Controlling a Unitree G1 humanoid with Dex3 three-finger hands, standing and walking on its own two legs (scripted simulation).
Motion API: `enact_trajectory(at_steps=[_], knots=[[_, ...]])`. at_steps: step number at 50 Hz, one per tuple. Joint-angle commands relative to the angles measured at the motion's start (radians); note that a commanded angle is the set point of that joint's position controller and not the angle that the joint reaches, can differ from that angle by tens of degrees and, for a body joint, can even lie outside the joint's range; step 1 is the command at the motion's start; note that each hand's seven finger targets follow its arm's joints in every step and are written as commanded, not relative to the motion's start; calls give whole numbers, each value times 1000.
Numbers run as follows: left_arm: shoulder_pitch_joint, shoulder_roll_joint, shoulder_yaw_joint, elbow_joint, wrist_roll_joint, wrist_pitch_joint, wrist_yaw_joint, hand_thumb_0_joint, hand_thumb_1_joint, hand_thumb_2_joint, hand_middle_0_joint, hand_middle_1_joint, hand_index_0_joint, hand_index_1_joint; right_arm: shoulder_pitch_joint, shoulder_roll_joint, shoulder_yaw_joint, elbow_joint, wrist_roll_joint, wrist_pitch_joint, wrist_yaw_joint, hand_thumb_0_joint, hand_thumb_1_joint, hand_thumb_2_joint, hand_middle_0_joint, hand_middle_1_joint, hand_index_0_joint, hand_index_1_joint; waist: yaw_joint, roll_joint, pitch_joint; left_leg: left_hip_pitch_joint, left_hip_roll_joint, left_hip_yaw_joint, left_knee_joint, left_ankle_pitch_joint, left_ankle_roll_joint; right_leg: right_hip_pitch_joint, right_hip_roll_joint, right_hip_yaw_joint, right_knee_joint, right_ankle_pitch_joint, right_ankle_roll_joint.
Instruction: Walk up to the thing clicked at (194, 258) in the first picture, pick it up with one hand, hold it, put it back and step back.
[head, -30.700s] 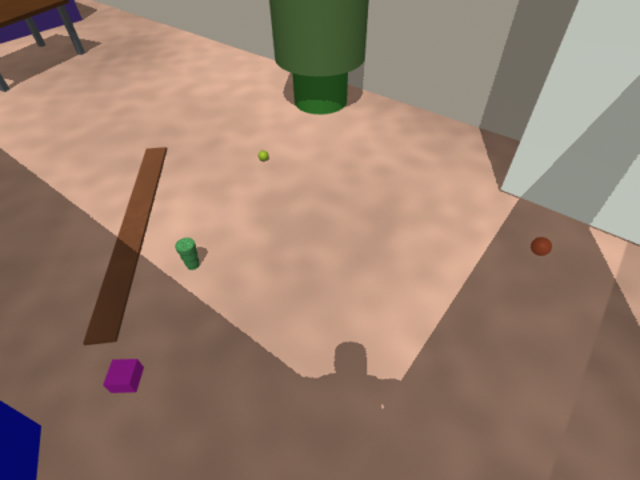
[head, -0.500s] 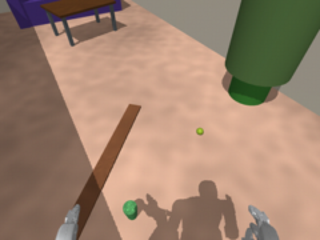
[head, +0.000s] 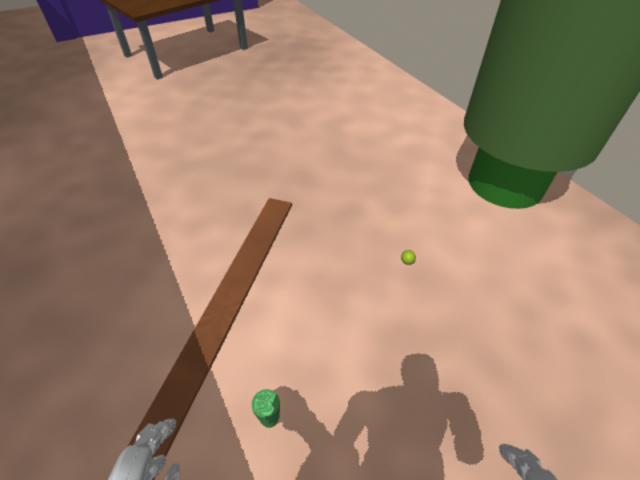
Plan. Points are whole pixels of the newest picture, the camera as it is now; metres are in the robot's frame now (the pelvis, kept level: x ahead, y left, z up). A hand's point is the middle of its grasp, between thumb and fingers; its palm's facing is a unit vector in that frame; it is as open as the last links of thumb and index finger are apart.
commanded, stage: stand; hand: left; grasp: from the side
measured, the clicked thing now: (267, 411) +0.44 +0.18 -0.67
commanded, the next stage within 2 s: step back in 1.94 s
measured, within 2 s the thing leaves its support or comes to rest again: neither
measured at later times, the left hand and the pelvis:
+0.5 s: hand out of the picture +0.05 +0.25 -0.12, palm faces +0.01 -0.94 -0.34, open 7.4 cm; pelvis +0.00 +0.01 +0.04, yaw +1 degrees
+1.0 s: hand out of the picture +0.05 +0.25 -0.11, palm faces +0.01 -0.94 -0.35, open 7.4 cm; pelvis +0.00 +0.00 +0.05, yaw +1 degrees
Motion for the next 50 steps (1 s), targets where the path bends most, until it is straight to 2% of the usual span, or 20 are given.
enact_trajectory(at_steps=[1,4,6,8,12,16,17,20,21,25,34,36,42,47,50], knots=[[-48,175,81,77,-6,-84,0,0,900,900,-200,-300,-200,-301,-11,-184,-91,-31,15,-22,18,0,-900,-900,200,300,200,300,4,14,-85,68,33,-68,-236,191,78,133,-44,74,-201,167,-79],[-66,178,79,183,-6,-94,2,0,900,900,-200,-300,-200,-301,-34,-186,-91,13,14,-12,24,0,-900,-900,200,300,200,300,11,40,-51,62,43,-83,-295,192,75,187,-40,58,-238,183,-66],[-67,192,82,244,-8,-102,5,0,900,900,-200,-300,-200,-301,-24,-194,-92,46,21,-6,24,0,-900,-900,200,300,200,300,7,23,-58,97,39,-74,-297,230,68,223,-55,71,-277,223,-67],[-93,201,79,291,-13,-101,7,0,900,900,-200,-300,-200,-301,-4,-197,-89,80,24,1,22,0,-900,-900,200,300,200,300,-8,3,-36,128,36,-70,-329,221,63,222,-67,86,-323,198,-67],[-82,202,69,393,-28,-99,12,0,900,900,-200,-300,-200,-301,2,-210,-83,144,29,7,19,0,-900,-900,200,300,200,300,-4,28,-38,187,59,-84,-394,305,59,299,-68,69,-367,294,-55],[-87,218,64,475,-28,-94,14,0,900,900,-200,-300,-200,-301,-11,-228,-73,196,38,11,17,0,-900,-900,200,300,200,300,3,32,-18,227,67,-87,-447,353,50,346,-75,61,-417,322,-46],[-103,219,62,490,-30,-90,15,0,900,900,-200,-300,-200,-301,-1,-227,-68,209,40,13,15,0,-900,-900,200,300,200,300,-7,28,-18,234,69,-83,-465,365,49,362,-77,63,-428,330,-45],[-106,224,57,534,-33,-86,13,0,900,900,-200,-300,-200,-301,-12,-238,-64,241,43,14,13,0,-900,-900,200,300,200,300,1,43,0,254,75,-88,-505,380,44,380,-76,55,-455,321,-37],[-102,225,55,550,-33,-85,13,0,900,900,-200,-300,-200,-301,-23,-233,-61,250,45,14,15,0,-900,-900,200,300,200,300,5,37,18,258,73,-88,-517,357,40,370,-72,53,-469,284,-34],[-130,227,51,590,-31,-80,8,0,900,900,-200,-300,-200,-301,-29,-245,-62,281,44,19,15,0,-900,-900,200,300,200,300,0,40,58,238,76,-91,-579,245,36,374,-69,54,-508,219,-28],[-162,243,54,632,-32,-90,5,0,900,900,-200,-300,-200,-301,-49,-241,-60,314,47,19,22,0,-900,-900,200,300,200,300,-3,8,43,270,79,-82,-590,283,36,393,-86,68,-559,236,-24],[-166,238,52,638,-32,-87,3,0,900,900,-200,-300,-200,-301,-55,-240,-57,319,46,20,23,0,-900,-900,200,300,200,300,-3,25,60,254,75,-79,-600,238,33,386,-81,64,-564,215,-19],[-167,249,55,649,-33,-87,-1,0,900,900,-200,-300,-200,-301,-60,-250,-56,330,49,22,25,0,-900,-900,200,300,200,300,-2,21,52,262,78,-79,-606,220,33,378,-82,70,-574,186,-22],[-178,247,55,651,-35,-89,-1,0,900,900,-200,-300,-200,-301,-65,-254,-52,335,51,18,24,0,-900,-900,200,300,200,300,-3,22,21,286,86,-76,-600,289,31,401,-90,75,-573,256,-25],[-179,248,55,654,-37,-88,-3,0,900,900,-200,-300,-200,-301,-71,-255,-49,337,50,17,24,0,-900,-900,200,300,200,300,0,13,24,292,90,-75,-606,298,30,392,-86,69,-570,252,-26]])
